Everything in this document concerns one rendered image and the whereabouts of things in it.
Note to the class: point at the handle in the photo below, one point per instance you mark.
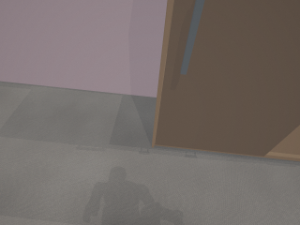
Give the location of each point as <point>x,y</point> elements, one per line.
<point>194,24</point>

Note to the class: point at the wardrobe door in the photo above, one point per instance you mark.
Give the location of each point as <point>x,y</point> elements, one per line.
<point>241,93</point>
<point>289,145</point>

